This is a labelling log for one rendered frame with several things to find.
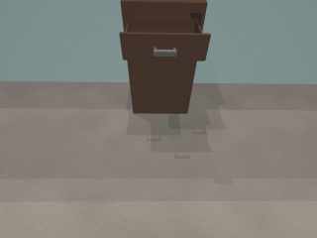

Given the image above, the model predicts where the handle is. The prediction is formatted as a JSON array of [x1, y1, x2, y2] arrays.
[[154, 47, 177, 57]]

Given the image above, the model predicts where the cabinet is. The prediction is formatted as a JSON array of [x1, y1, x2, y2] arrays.
[[120, 0, 208, 114]]

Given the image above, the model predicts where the drawer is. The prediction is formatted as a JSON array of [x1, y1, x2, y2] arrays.
[[119, 18, 211, 61]]

